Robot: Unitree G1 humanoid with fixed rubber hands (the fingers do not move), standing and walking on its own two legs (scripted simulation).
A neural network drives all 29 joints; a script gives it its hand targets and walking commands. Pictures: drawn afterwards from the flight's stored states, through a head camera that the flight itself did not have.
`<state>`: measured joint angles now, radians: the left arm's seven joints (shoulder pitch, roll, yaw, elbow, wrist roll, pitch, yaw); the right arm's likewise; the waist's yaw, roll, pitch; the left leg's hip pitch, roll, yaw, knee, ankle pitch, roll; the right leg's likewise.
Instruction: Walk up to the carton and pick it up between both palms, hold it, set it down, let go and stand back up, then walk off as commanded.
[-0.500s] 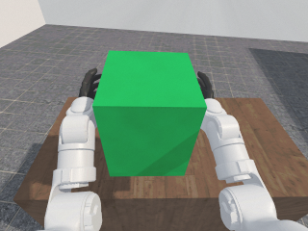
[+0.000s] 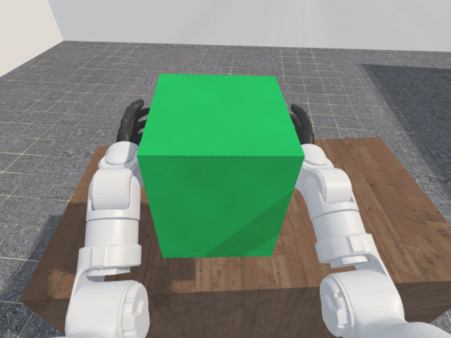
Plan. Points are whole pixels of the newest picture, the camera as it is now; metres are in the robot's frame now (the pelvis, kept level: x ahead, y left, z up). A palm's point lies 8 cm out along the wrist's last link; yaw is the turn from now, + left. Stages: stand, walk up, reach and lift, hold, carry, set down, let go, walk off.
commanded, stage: hold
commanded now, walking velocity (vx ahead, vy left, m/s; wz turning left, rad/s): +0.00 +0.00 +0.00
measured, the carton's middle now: (218, 168) +0.36 -0.01 +0.15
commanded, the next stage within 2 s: none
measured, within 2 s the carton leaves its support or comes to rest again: neither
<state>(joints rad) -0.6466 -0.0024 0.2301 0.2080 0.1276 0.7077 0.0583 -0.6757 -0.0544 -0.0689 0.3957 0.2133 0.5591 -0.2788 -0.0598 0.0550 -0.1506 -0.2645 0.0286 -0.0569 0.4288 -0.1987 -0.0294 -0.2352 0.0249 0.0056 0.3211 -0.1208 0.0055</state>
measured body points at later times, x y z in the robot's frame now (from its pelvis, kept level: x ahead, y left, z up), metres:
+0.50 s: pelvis +0.00 +0.00 +0.00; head -0.05 +0.02 +0.45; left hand +0.38 +0.15 +0.20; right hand +0.37 -0.15 +0.20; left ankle +0.01 +0.13 -0.74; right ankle +0.03 -0.12 -0.74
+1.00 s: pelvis +0.00 +0.00 +0.00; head -0.04 +0.03 +0.45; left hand +0.38 +0.16 +0.19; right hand +0.38 -0.14 +0.20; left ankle +0.01 +0.13 -0.74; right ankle +0.03 -0.12 -0.74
